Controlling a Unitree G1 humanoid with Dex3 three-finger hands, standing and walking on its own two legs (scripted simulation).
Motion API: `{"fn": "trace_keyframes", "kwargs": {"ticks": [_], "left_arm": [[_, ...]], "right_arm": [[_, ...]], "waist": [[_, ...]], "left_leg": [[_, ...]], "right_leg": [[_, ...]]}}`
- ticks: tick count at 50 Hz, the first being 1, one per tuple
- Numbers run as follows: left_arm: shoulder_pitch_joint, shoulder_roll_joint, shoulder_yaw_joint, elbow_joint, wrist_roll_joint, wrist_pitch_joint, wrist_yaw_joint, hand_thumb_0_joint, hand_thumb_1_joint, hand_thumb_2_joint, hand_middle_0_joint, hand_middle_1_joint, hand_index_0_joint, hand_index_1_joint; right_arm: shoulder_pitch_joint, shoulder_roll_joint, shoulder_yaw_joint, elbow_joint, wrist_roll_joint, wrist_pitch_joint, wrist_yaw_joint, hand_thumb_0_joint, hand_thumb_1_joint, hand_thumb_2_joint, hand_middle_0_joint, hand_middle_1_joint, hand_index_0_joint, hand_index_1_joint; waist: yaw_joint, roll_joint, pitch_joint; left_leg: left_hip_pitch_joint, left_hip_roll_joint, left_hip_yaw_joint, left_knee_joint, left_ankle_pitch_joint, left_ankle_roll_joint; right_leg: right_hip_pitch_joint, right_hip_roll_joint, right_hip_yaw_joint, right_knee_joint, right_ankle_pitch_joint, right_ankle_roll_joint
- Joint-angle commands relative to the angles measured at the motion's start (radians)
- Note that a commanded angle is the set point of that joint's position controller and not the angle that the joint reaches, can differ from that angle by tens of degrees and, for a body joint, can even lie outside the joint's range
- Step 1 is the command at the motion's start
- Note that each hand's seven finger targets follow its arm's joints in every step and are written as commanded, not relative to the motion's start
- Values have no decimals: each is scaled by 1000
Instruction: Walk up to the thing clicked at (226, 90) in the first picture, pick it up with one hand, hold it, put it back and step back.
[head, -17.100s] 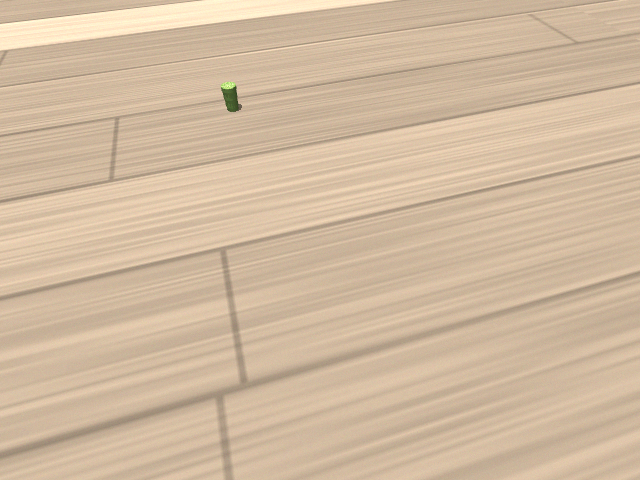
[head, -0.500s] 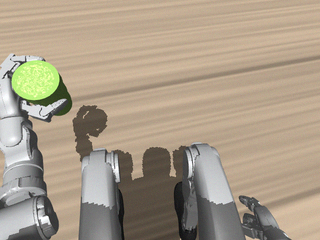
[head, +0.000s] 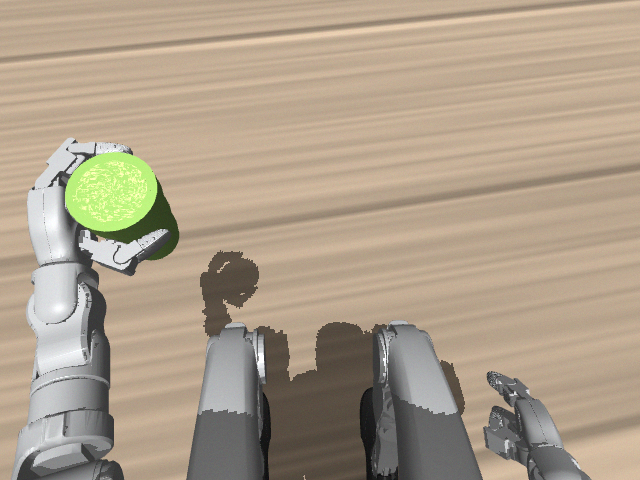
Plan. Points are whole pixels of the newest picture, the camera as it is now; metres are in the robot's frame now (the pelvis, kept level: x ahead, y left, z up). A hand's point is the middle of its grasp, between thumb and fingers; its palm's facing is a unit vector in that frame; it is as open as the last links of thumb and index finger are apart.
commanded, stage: lift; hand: left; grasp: from the side
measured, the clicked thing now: (136, 217) +0.41 +0.23 -0.01
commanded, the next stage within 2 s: hold in 1.40 s
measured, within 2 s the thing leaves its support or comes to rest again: neither
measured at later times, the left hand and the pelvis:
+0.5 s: hand (40, 140) +0.38 +0.22 +0.18, palm faces +0.20 -0.98 -0.06, open 11.2 cm; pelvis +0.03 +0.01 +0.15, yaw +2 degrees
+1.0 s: hand (5, 57) +0.39 +0.19 +0.25, palm faces +0.19 -0.98 -0.04, open 11.2 cm; pelvis +0.05 +0.00 +0.21, yaw +3 degrees
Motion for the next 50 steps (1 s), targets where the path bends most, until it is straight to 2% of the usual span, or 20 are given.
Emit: {"fn": "trace_keyframes", "kwargs": {"ticks": [1, 7, 11, 13, 14, 15, 17, 18, 19, 22, 24, 25, 29, 30, 31, 33, 35, 39, 42, 50], "left_arm": [[-161, 173, 17, -320, -17, -28, 40, 0, -21, 1167, -1171, -1351, -1208, -1334], [-26, 122, -28, -350, -7, 28, 87, 0, -17, 1155, -1170, -1348, -1210, -1328], [-60, 137, -26, -433, -13, 24, 112, 0, -59, 1159, -1199, -1363, -1236, -1346], [-26, 81, -80, -352, -2, 31, 108, 0, -51, 1178, -1205, -1372, -1240, -1358], [-3, 72, -90, -335, 1, 32, 106, 0, -34, 1175, -1206, -1374, -1242, -1359], [-47, 118, -63, -372, 7, 24, 108, 0, -33, 1173, -1211, -1368, -1245, -1355], [-74, 115, -90, -394, 16, 19, 105, 0, -46, 1157, -1212, -1358, -1245, -1345], [-46, 87, -99, -376, 6, 21, 102, 0, -51, 1158, -1213, -1360, -1244, -1348], [-27, 59, -119, -345, 4, 23, 98, 0, -39, 1163, -1219, -1365, -1251, -1353], [-4, 85, -85, -310, 3, 15, 101, 0, -50, 1159, -1215, -1360, -1246, -1349], [-28, 70, -111, -379, 5, 3, 101, 0, -52, 1161, -1230, -1368, -1260, -1358], [24, 52, -112, -313, 8, 7, 105, 0, -65, 1170, -1237, -1379, -1267, -1370], [16, 69, -90, -332, 6, -8, 112, 0, -66, 1166, -1226, -1365, -1255, -1357], [-7, 45, -124, -374, 6, -14, 110, 0, -57, 1160, -1221, -1357, -1250, -1349], [10, 51, -109, -335, 9, -13, 113, 0, -44, 1165, -1226, -1357, -1252, -1351], [-28, 28, -149, -380, 17, -20, 112, 0, -33, 1169, -1232, -1363, -1258, -1357], [-1, 38, -132, -342, 22, -20, 118, 0, -31, 1182, -1252, -1378, -1276, -1375], [17, 12, -147, -350, 11, -23, 115, 0, -40, 1183, -1256, -1381, -1279, -1378], [42, 12, -141, -292, 20, -18, 119, 0, -84, 1180, -1252, -1375, -1271, -1376], [23, -5, -152, -348, 19, -31, 126, 0, -51, 1157, -1199, -1339, -1222, -1336]], "right_arm": [[76, -160, -66, -100, 10, -33, -18, 0, -917, -899, 200, 299, 200, 299], [78, -142, -60, -105, 22, -40, -31, 0, -917, -898, 200, 299, 200, 299], [70, -137, -56, -123, 24, -53, -41, 0, -919, -898, 200, 300, 200, 300], [70, -122, -47, -108, 23, -63, -43, 0, -914, -898, 200, 299, 200, 299], [77, -116, -43, -106, 22, -67, -42, 0, -917, -898, 200, 300, 200, 300], [79, -125, -47, -103, 22, -68, -45, 0, -917, -899, 200, 300, 200, 300], [80, -135, -55, -112, 19, -73, -44, 0, -919, -899, 200, 299, 200, 299], [73, -125, -47, -117, 21, -79, -44, 0, -919, -899, 200, 300, 200, 300], [80, -123, -47, -114, 21, -83, -42, 0, -918, -899, 200, 300, 200, 300], [91, -119, -42, -98, 19, -90, -38, 0, -922, -900, 200, 300, 200, 300], [81, -122, -46, -115, 17, -95, -34, 0, -923, -900, 200, 299, 200, 299], [94, -111, -40, -102, 15, -90, -32, 0, -926, -900, 200, 299, 200, 299], [113, -109, -39, -100, 11, -88, -31, 0, -922, -900, 200, 299, 200, 299], [98, -112, -41, -115, 9, -91, -31, 0, -923, -900, 200, 299, 200, 299], [110, -108, -40, -95, 7, -90, -30, 0, -925, -901, 200, 299, 200, 299], [116, -115, -45, -104, 1, -88, -29, 0, -920, -900, 200, 300, 199, 299], [119, -115, -46, -100, 1, -86, -30, 0, -926, -901, 200, 299, 199, 299], [121, -111, -43, -108, 0, -87, -28, 0, -925, -901, 200, 299, 199, 299], [123, -106, -43, -92, -1, -83, -27, 0, -928, -902, 200, 299, 199, 299], [111, -91, -36, -108, -8, -80, -28, 0, -925, -902, 200, 299, 199, 299]], "waist": [[1, 64, -581], [-7, 52, -501], [-12, 48, -464], [-33, 32, -378], [-31, 32, -361], [-15, 52, -364], [-22, 76, -375], [-10, 62, -352], [-27, 51, -335], [-7, 50, -315], [5, 81, -315], [-4, 61, -300], [-2, 25, -305], [-2, 39, -314], [1, 35, -292], [-6, 67, -299], [2, 50, -277], [4, 30, -283], [5, -6, -208], [12, -3, -227]], "left_leg": [[526, -23, 18, -319, 187, 46], [667, -23, -5, -468, 194, 39], [717, -31, 11, -536, 211, 41], [734, -31, 10, -575, 171, 42], [746, -31, 9, -597, 185, 41], [782, -29, 8, -619, 190, 38], [847, -30, 9, -660, 188, 34], [857, -32, 12, -677, 191, 33], [871, -32, 10, -692, 195, 33], [912, -31, 15, -732, 240, 31], [967, -31, 14, -771, 253, 26], [975, -31, 13, -782, 262, 27], [1013, -31, 21, -814, 339, 30], [1030, -34, 25, -828, 356, 29], [1040, -33, 26, -840, 347, 29], [1092, -28, 23, -866, 365, 23], [1112, -25, 18, -894, 359, 21], [1156, -26, 26, -918, 426, 21], [1128, -31, 38, -948, 376, 28], [1177, -38, 57, -990, 418, 29]], "right_leg": [[426, 27, 15, -348, 226, -30], [525, 27, 2, -461, 241, -27], [635, 29, 11, -544, 262, -24], [628, 29, 12, -586, 231, -24], [654, 28, 12, -606, 243, -24], [666, 26, 14, -617, 245, -26], [698, 25, 13, -657, 240, -29], [723, 25, 13, -678, 243, -27], [732, 26, 9, -694, 249, -26], [792, 26, 8, -732, 291, -25], [808, 25, 5, -748, 299, -29], [829, 26, 3, -765, 309, -26], [923, 30, 1, -807, 381, -23], [944, 28, 2, -815, 403, -23], [940, 30, 3, -826, 394, -23], [938, 31, -3, -839, 402, -26], [957, 32, -8, -861, 391, -26], [1027, 33, -7, -895, 455, -23], [1053, 30, 2, -939, 425, -17], [1158, 23, 15, -995, 482, -8]]}}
